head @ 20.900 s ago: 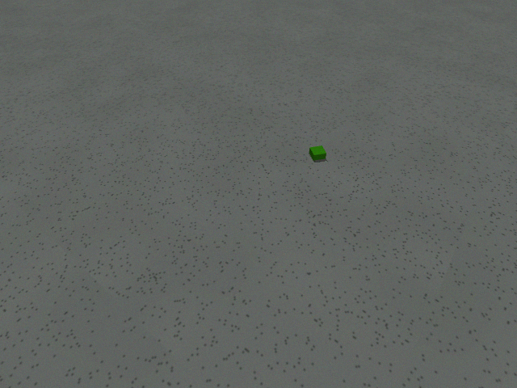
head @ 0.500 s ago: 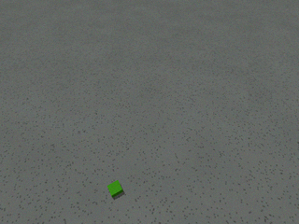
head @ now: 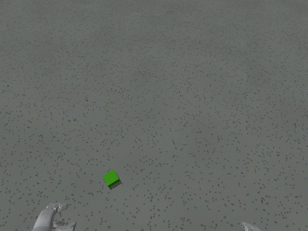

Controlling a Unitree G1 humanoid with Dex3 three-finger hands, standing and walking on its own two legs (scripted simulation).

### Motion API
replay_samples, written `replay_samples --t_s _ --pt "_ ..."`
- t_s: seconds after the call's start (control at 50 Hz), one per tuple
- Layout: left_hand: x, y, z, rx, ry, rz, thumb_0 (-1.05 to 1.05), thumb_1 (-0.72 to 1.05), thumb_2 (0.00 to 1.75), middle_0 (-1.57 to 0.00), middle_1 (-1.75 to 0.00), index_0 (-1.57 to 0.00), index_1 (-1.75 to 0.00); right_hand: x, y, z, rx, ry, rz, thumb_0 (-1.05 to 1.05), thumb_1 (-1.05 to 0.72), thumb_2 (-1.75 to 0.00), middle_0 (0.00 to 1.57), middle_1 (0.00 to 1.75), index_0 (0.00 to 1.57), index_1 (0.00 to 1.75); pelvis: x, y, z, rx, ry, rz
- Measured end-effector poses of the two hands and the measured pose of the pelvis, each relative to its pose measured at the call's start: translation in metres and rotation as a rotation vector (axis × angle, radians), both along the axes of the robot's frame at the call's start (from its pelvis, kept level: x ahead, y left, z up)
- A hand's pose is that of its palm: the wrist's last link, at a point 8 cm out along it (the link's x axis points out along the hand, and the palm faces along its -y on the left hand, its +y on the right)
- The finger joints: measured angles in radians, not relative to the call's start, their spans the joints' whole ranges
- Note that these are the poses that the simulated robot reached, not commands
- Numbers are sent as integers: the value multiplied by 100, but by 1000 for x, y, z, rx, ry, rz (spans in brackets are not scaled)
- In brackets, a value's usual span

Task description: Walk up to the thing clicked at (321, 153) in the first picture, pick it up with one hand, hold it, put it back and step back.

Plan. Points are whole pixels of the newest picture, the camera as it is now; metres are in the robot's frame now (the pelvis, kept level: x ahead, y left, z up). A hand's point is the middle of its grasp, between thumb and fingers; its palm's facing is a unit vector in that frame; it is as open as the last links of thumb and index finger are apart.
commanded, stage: rise first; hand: left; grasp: from above
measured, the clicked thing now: (111, 178) +0.50 +0.27 -0.74
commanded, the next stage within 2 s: none
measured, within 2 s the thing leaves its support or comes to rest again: neither
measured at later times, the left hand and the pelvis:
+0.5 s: hand out of the picture +0.15 +0.27 -0.20, palm faces -0.11 -0.87 -0.49, open 14.2 cm; pelvis +0.01 +0.02 -0.06, yaw -1 degrees
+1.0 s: hand out of the picture +0.14 +0.29 -0.27, palm faces -0.24 -0.72 -0.65, open 14.1 cm; pelvis -0.01 +0.01 -0.12, yaw +0 degrees
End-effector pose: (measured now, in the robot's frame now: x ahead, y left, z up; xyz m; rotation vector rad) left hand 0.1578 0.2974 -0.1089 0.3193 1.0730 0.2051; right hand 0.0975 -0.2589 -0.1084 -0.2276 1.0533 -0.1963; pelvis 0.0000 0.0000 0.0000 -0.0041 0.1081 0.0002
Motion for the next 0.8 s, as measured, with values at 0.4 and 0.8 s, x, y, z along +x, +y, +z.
replay_samples --t_s 0.4,0.8 --pt "-10 9 -44 130 83 -62 0 -53 99 -10 -103 -9 -103 55 27 -27 -15 -186 59 1 -91 -89 21 30 21 30 10 17 -50 -23 142 -5" --pt "-14 10 -69 242 108 -124 0 -51 94 -10 -103 -11 -103 71 37 -61 -22 -237 75 1 -89 -89 21 30 21 30 7 18 -87 -40 238 -1"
